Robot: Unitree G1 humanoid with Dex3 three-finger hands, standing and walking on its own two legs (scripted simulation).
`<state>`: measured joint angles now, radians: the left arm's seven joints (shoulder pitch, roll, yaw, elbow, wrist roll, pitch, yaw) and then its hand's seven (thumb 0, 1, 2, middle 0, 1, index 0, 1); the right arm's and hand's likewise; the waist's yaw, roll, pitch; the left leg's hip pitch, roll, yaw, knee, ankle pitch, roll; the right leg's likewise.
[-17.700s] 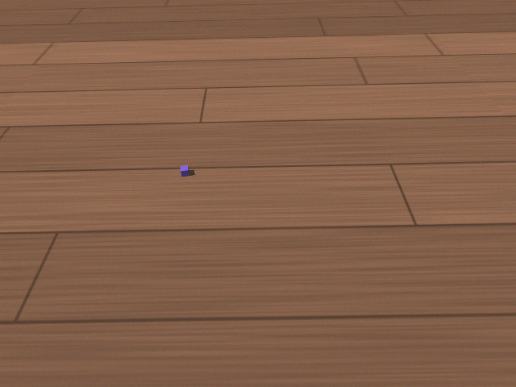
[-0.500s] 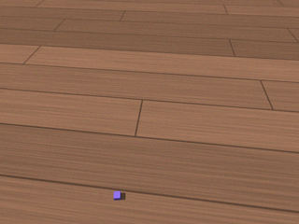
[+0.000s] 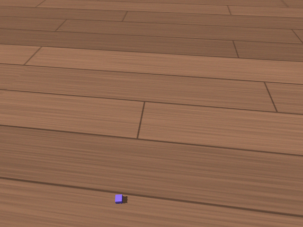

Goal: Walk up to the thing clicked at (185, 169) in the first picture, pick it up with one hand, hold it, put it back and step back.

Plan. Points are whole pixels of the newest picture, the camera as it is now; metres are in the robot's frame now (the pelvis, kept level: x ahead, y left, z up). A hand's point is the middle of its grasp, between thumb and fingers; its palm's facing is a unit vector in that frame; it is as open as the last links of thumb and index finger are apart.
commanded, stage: stand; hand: left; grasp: from above
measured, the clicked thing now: (119, 199) +0.43 +0.22 -0.76
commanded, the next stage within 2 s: rise first in 0.12 s
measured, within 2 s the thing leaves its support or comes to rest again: neither
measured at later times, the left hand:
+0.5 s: hand out of the picture +0.15 +0.25 -0.17, palm faces -0.03 -0.93 -0.36, open 9.2 cm
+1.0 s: hand out of the picture +0.12 +0.26 -0.23, palm faces -0.16 -0.87 -0.47, open 11.7 cm
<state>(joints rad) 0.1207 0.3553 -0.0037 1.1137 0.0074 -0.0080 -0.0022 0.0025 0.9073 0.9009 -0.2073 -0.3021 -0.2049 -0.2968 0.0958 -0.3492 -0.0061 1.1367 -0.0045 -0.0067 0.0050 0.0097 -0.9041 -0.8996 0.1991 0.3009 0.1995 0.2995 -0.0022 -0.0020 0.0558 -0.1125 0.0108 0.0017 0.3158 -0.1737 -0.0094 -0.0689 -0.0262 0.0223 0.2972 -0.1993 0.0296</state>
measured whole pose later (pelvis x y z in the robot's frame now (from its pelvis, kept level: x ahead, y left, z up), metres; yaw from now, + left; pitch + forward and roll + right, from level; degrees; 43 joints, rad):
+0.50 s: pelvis -0.02 +0.00 -0.03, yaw +0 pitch +7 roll -1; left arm -0.03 0.33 0.15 0.97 0.12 0.02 -0.03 0.00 0.39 0.83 -0.29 -0.63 -0.28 -0.63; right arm 0.23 -0.25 -0.03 0.76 0.03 -0.04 -0.02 0.01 -0.91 -0.90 0.20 0.30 0.20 0.30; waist -0.03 -0.01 0.00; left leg -0.48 0.02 -0.01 0.65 -0.29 -0.01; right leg -0.44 -0.02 0.02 0.64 -0.33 0.02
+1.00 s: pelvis -0.01 +0.00 -0.10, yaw +1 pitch +18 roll -2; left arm 0.26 0.32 0.12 0.45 0.26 0.20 0.00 0.00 -0.16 0.63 -0.52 -0.63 -0.50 -0.65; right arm 0.20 -0.24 -0.04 0.56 0.01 -0.12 -0.02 0.01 -0.95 -0.91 0.20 0.30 0.20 0.30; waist -0.02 0.01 -0.12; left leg -0.95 0.02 -0.04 1.16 -0.52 -0.01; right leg -0.88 0.00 0.00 1.12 -0.55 0.03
